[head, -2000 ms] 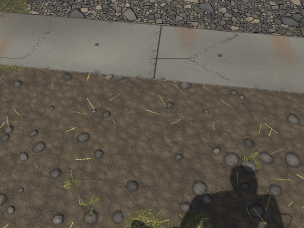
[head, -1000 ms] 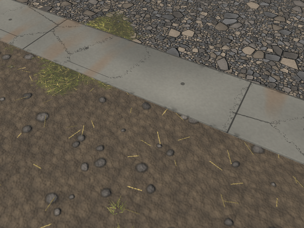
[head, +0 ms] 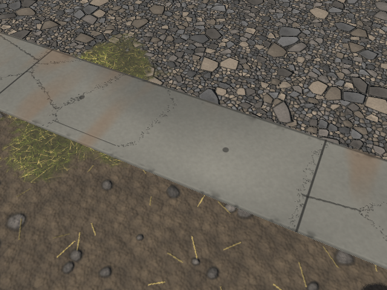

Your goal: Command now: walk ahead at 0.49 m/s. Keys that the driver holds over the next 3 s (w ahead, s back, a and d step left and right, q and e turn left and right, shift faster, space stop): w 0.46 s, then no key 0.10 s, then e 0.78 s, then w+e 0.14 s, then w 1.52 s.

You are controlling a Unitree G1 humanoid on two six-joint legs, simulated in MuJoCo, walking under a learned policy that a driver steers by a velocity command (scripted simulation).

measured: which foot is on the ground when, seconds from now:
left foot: down 0.00-0.34, up 0.36-0.78, down 0.80-1.00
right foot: up 0.00-0.32, down 0.34-0.80, up 0.82-1.00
